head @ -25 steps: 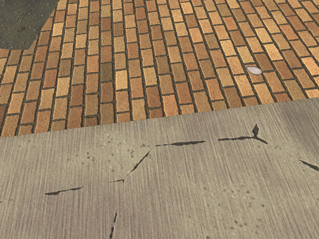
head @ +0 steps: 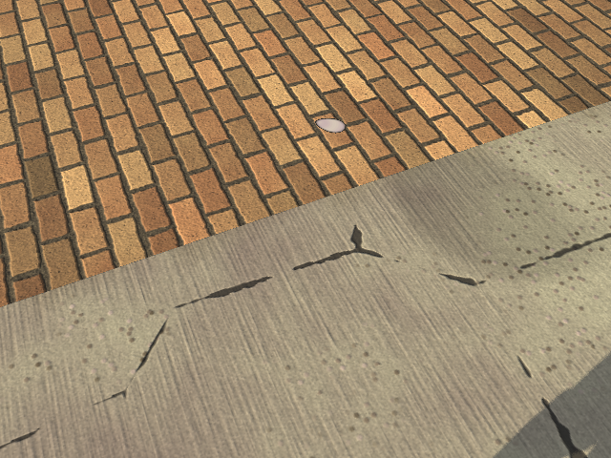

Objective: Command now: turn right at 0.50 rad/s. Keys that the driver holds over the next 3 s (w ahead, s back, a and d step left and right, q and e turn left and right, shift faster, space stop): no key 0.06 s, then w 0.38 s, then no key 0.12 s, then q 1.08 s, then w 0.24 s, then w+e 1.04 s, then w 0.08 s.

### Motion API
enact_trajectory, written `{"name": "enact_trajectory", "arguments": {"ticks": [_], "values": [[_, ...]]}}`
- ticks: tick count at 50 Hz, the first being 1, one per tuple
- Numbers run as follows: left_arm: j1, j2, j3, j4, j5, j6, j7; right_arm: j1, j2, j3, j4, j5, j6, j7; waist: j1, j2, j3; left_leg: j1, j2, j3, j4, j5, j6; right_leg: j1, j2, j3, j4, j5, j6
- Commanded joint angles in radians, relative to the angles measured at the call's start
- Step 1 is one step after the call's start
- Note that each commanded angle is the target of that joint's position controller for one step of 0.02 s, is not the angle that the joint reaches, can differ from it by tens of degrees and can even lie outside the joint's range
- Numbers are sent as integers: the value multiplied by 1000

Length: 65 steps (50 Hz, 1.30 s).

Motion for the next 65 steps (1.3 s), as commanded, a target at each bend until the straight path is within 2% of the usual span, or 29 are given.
{"name": "enact_trajectory", "arguments": {"ticks": [1, 2, 3, 6, 8, 14, 18, 19, 20, 21, 22, 24, 27, 31, 38, 39, 40, 41, 42, 43, 44, 46, 49, 57, 60, 61, 62, 63, 65], "values": [[49, 66, 22, -79, 11, -15, 3, 40, -233, -58, -55, -28, -6, -7, 40, 217, -138, 223, 335, -306, -163, 400, 178, -125, -3, 17, 199, -251, -15], [24, 144, 45, -82, 22, -27, 5, 52, -198, -50, -61, -49, -9, -5, -1, 276, -115, 163, 453, -449, -183, 475, 330, -214, 9, -39, 429, -446, 40], [41, 191, 63, -60, 19, -30, 4, 20, -157, -36, -76, -39, -12, -9, 8, 188, -101, 147, 428, -388, -172, 456, 338, -222, -25, -15, 570, -394, 63], [36, 113, 42, -28, 17, -19, -1, 32, -106, -18, -59, 4, -11, -19, -12, 151, -65, 197, 280, -251, -220, -42, 238, -309, -58, -39, 585, -196, 90], [-4, 72, 22, -39, 7, -32, -15, 92, -116, -17, -41, 2, -9, -23, -47, 188, -40, 215, 252, -232, -275, -199, 235, -316, -66, -102, 488, -155, 92], [-73, 36, -4, -48, 5, -87, -32, 160, -185, -30, -22, 12, -20, -14, -86, 201, -6, 118, 260, -162, -297, -121, 242, -67, -106, -232, 94, -168, 57], [99, 61, 12, 21, -5, -101, -32, 163, -148, -11, -9, 25, -22, 6, 15, 141, -33, -63, 237, -122, -191, -110, 199, 301, -86, -249, -155, 19, -8], [201, 82, 20, 40, -6, -101, -23, 137, -86, 11, -17, 11, -32, 12, 67, 97, -84, -161, 188, -61, -53, -121, 144, 458, -167, -145, -166, -7, -35], [301, 177, 38, 46, 11, -99, -11, 105, 3, 38, -60, -13, -49, 19, 90, -156, -146, -374, 71, 81, 305, -223, 61, 621, -395, 187, -233, -73, -124], [334, 230, 55, 58, 20, -108, -24, 70, -77, 17, -100, 16, -67, 11, 104, -241, -99, -536, 42, 60, 511, -352, 49, 539, -521, 446, -331, -243, -266], [286, 151, 31, 53, 15, -122, -32, 67, -144, -4, -91, 32, -73, 11, 84, -156, -7, -602, 104, 16, 613, -293, 61, 492, -490, 406, -351, -350, -271], [192, 86, 6, 39, 26, -133, -35, 77, -132, -6, -62, 15, -75, 17, 39, -116, 56, -581, 137, 22, 605, -128, 68, 415, -392, 212, -367, -71, -213], [131, 84, 2, 37, 26, -122, -25, 97, -82, 4, -45, -8, -65, 27, -6, -95, 14, -443, 127, 69, 520, -16, 21, 330, -323, -9, -339, 536, -178], [130, 99, 6, 70, 29, -106, -5, 25, -20, 34, -55, -2, -48, 34, 14, -97, -9, -263, 91, 107, 236, 176, -4, 240, -268, -179, -326, 627, -142], [88, 138, 25, 95, 2, -90, 18, 72, -127, -10, -85, -6, -40, 58, -51, -74, -74, -76, 12, 113, 42, 182, 94, 296, -312, -216, -70, 728, -90], [108, 122, 20, 93, 8, -86, 22, 143, -163, -30, -71, -9, -40, 50, -78, -28, -121, 45, -9, 107, -15, 280, 121, 262, -257, -251, 93, 697, -52], [140, 94, 7, 65, 41, -88, 25, 226, -244, -48, -81, -11, -37, 34, -93, 131, -224, 273, 181, -145, -12, 657, 199, 81, -179, -295, 392, 346, 16], [269, 7, -21, 54, 62, -92, 10, 197, -283, -41, -106, -24, -35, 31, 2, 296, -359, 507, 425, -554, -28, 819, 428, -209, -2, -207, 714, -479, 76], [230, 94, -7, 74, 38, -91, -3, 183, -209, -32, -124, -6, -26, 30, -59, 173, -403, 458, 391, -559, -109, 523, 429, -238, -53, -80, 791, -431, 74], [141, 120, 2, 51, 9, -85, -6, 121, -173, -22, -135, 1, -21, 26, -56, 133, -262, 349, 340, -454, -141, 335, 383, -300, -84, -99, 793, -353, 66], [104, 115, 3, 48, 14, -76, 2, 82, -148, -15, -138, 9, -12, 20, -40, 53, -183, 235, 296, -393, -171, 195, 331, -305, -120, -108, 737, -287, 66], [82, 113, 9, 36, 29, -55, 13, 29, -144, -11, -153, -3, 4, 10, -1, 79, -97, 15, 227, -319, -219, 102, 289, -204, -144, -111, 607, -211, 73], [105, 66, -3, 46, 37, -56, 21, 21, -165, -25, -158, -16, 13, -3, 7, 133, -111, -49, 178, -265, -216, 181, 289, -130, -116, -141, 442, -183, 97], [28, 63, -1, 25, 21, -79, 5, 33, -185, -39, -171, 1, 50, -21, -34, 160, -142, -26, 159, -385, -167, -3, 250, -52, -88, -118, 161, -102, 100], [79, 63, 10, 40, 16, -96, -7, 23, -171, -35, -177, 16, 64, -24, 6, 167, -136, -31, 121, -406, -96, 26, 198, 88, -81, -142, -110, 12, 60], [102, 110, 24, 41, 26, -97, -3, 52, -139, -25, -176, 18, 65, -27, 5, 110, -145, -102, 72, -363, -17, -70, 146, 192, -188, -68, -188, 40, 20], [76, 214, 48, 34, 55, -85, 3, 69, -94, -16, -199, 14, 58, -23, -41, -167, -109, -291, -71, -167, 185, -262, 78, 239, -403, 174, -242, 115, -106], [51, 187, 45, 20, 83, -84, -1, 67, -155, -36, -201, 6, 44, -21, -22, -269, -97, -348, -89, -71, 446, -374, 31, 177, -518, 311, -278, 220, -222], [-37, 96, 18, -10, 60, -85, 8, 121, -199, -61, -150, 12, 52, -20, -53, -126, -82, -338, -40, -71, 655, -268, -13, 156, -432, 137, -234, 271, -182]]}}
Next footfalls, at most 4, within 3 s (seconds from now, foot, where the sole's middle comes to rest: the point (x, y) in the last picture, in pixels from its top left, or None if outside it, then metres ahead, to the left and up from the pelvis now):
0.38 right None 0.07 -0.14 -0.77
0.78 left None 0.33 0.05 -0.77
1.22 right None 0.34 -0.17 -0.77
1.64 left None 0.21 0.06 -0.77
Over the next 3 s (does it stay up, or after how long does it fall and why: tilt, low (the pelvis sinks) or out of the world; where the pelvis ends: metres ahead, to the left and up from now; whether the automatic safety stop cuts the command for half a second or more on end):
stays up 0.85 0.14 0.01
